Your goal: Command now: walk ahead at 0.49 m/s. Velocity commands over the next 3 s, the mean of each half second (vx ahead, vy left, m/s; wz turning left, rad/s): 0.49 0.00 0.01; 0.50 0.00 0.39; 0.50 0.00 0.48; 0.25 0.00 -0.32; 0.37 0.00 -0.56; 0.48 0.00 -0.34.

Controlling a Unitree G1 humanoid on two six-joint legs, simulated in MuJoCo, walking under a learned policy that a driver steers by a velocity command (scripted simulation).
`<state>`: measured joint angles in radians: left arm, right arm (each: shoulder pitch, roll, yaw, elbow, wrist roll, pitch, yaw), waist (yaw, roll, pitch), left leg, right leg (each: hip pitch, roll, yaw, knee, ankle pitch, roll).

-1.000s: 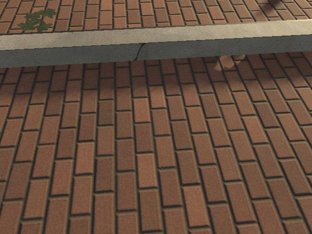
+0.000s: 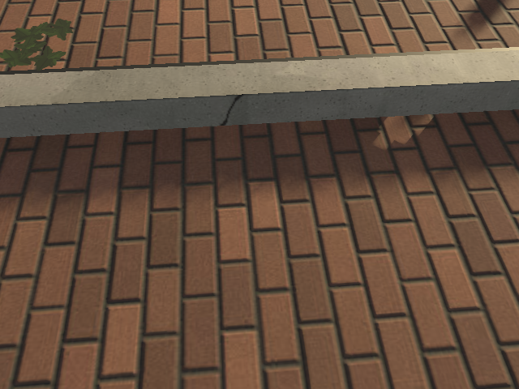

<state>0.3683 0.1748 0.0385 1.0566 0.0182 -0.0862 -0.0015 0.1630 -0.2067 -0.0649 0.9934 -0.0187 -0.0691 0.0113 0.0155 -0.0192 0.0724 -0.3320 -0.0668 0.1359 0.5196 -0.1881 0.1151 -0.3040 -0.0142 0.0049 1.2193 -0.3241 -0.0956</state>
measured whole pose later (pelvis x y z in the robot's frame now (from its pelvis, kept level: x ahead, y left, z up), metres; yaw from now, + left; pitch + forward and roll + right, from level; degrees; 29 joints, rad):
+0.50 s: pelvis +0.30 -0.04 +0.00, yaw +1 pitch +0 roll +0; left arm 0.08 0.19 0.06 0.90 0.03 -0.08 -0.01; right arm 0.42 -0.18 -0.04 1.07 0.00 -0.08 -0.01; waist -0.04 0.02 0.07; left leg -0.17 -0.02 0.02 1.05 -0.41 0.08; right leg -0.40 0.03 -0.12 0.55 -0.16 -0.11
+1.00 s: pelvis +0.57 +0.00 -0.01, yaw +15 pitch +1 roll +0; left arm 0.42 0.18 0.05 1.03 0.02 -0.07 0.03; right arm 0.05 -0.19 -0.06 0.86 -0.04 -0.04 0.03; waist 0.02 -0.01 0.07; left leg -0.44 -0.06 0.14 0.59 -0.17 0.18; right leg 0.01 -0.06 -0.29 0.70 -0.47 -0.02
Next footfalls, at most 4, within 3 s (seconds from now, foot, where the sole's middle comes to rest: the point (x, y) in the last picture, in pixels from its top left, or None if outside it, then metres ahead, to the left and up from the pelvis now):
0.42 right None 0.42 -0.11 -0.76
0.98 left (244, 305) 0.68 0.08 -0.76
1.52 right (248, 199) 1.05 0.08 -0.76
2.06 left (186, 196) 1.06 0.28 -0.76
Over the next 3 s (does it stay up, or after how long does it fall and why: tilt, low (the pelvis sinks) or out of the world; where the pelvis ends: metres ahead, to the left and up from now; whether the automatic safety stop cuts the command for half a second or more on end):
stays up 1.34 0.11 0.02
